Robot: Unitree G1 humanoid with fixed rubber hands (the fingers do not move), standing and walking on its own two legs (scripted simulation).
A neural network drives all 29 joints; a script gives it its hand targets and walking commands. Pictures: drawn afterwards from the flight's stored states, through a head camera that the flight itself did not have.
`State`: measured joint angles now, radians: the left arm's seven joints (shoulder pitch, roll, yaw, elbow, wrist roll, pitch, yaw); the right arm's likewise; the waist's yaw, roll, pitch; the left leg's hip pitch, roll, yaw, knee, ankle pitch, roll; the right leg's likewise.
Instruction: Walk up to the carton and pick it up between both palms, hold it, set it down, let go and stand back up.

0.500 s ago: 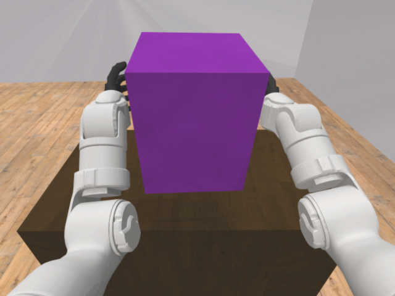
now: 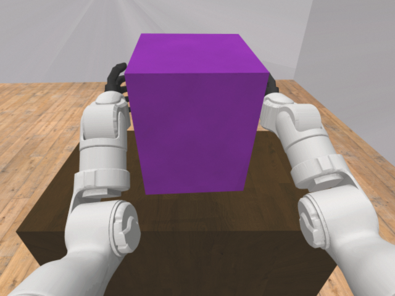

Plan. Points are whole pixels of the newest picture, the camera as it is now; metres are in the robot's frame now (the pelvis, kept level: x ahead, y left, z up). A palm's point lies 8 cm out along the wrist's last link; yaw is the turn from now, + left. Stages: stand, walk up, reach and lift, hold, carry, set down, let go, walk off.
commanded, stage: hold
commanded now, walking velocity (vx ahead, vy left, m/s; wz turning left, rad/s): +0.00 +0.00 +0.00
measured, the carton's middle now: (192, 113) +0.39 +0.00 +0.26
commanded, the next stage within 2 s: none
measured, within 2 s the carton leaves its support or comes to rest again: neither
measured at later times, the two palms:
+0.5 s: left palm (117, 100) +0.37 +0.14 +0.29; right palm (269, 105) +0.36 -0.15 +0.28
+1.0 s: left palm (117, 101) +0.37 +0.14 +0.29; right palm (269, 104) +0.36 -0.15 +0.28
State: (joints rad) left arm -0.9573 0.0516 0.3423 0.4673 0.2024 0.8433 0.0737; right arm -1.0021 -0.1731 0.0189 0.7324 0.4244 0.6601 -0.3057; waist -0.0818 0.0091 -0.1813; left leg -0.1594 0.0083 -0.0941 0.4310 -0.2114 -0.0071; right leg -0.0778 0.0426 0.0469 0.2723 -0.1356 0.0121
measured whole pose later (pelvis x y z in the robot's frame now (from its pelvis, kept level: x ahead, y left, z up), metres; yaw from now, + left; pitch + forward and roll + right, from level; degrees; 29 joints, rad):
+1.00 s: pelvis +0.00 +0.00 +0.00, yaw +0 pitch -3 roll -2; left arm -0.95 0.05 0.34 0.45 0.20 0.84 0.07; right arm -0.99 -0.18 0.03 0.71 0.43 0.67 -0.31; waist -0.09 0.01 -0.18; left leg -0.16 0.01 -0.10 0.43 -0.21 0.00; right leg -0.07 0.04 0.05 0.26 -0.13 0.01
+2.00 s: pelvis +0.00 +0.00 +0.00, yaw +0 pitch -3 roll -2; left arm -0.97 0.06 0.33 0.49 0.19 0.84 0.08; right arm -1.01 -0.17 0.00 0.74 0.43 0.67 -0.31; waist -0.09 0.01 -0.20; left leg -0.18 0.01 -0.10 0.44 -0.21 -0.01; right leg -0.09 0.05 0.06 0.27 -0.13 0.01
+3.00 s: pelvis +0.00 +0.00 +0.00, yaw +0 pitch -3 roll -2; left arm -0.97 0.06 0.34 0.49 0.19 0.84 0.08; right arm -1.01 -0.18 0.02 0.73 0.43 0.68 -0.31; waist -0.08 0.01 -0.19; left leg -0.18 0.00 -0.10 0.44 -0.21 0.00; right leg -0.09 0.05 0.06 0.27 -0.13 0.01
